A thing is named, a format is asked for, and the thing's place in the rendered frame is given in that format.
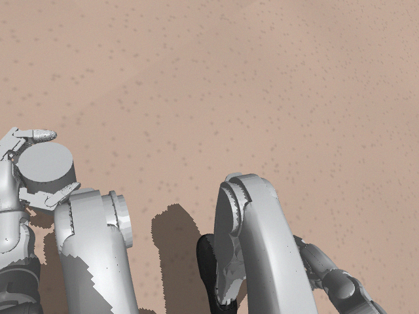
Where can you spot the right robot hand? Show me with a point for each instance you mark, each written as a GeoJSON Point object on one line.
{"type": "Point", "coordinates": [317, 263]}

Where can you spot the left robot hand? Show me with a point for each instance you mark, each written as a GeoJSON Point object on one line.
{"type": "Point", "coordinates": [13, 191]}

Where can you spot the right robot arm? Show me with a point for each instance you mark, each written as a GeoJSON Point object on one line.
{"type": "Point", "coordinates": [348, 295]}

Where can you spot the right robot foot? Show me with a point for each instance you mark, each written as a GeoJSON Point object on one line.
{"type": "Point", "coordinates": [207, 264]}

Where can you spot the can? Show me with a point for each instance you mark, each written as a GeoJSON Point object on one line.
{"type": "Point", "coordinates": [47, 167]}

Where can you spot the left robot arm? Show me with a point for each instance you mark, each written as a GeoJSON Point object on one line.
{"type": "Point", "coordinates": [19, 266]}

